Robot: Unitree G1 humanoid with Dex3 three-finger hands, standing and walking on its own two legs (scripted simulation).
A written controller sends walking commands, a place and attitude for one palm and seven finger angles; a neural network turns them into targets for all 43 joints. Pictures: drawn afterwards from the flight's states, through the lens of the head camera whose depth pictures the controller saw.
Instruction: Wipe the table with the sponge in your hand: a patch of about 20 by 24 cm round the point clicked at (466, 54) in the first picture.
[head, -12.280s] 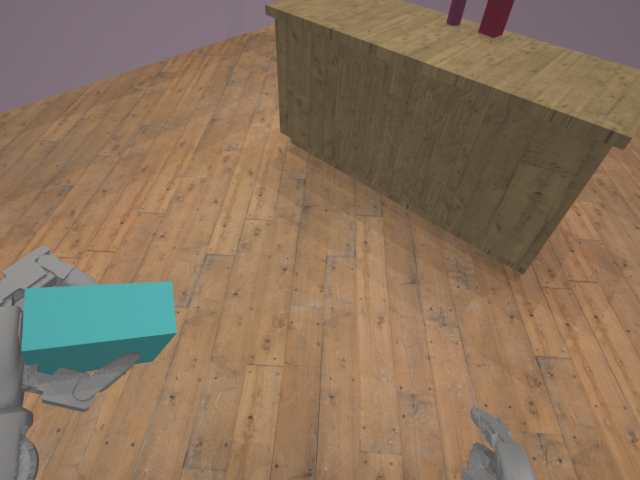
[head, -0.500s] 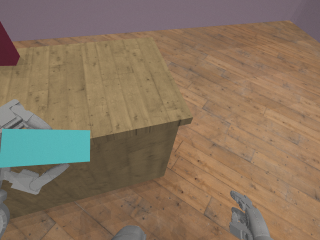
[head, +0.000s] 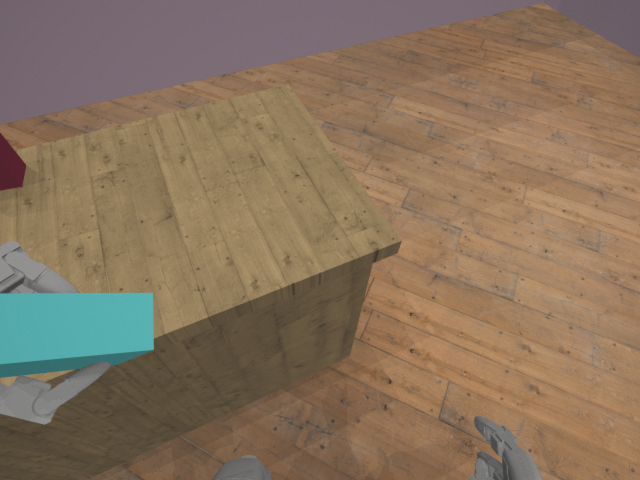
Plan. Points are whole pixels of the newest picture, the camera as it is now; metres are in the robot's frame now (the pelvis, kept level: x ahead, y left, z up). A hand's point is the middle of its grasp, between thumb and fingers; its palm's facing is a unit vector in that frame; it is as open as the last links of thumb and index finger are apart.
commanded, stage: shuffle to correct the standing spot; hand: left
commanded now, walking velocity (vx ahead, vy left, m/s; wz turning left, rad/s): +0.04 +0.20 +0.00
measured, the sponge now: (89, 335) +0.23 +0.22 +0.14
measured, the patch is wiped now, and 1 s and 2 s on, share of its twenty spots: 0.00 0.00 0.00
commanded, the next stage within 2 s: come to a stop and stand still in 0.80 s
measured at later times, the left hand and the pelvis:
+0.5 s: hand out of the picture +0.21 +0.37 +0.15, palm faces +0.42 -0.81 -0.42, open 9.4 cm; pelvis +0.00 +0.12 -0.02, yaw +1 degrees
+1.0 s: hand out of the picture +0.21 +0.49 +0.14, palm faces +0.42 -0.81 -0.41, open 9.4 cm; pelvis -0.01 +0.23 -0.02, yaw +0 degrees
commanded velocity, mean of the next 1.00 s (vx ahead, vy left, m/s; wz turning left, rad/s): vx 0.09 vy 0.11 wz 0.00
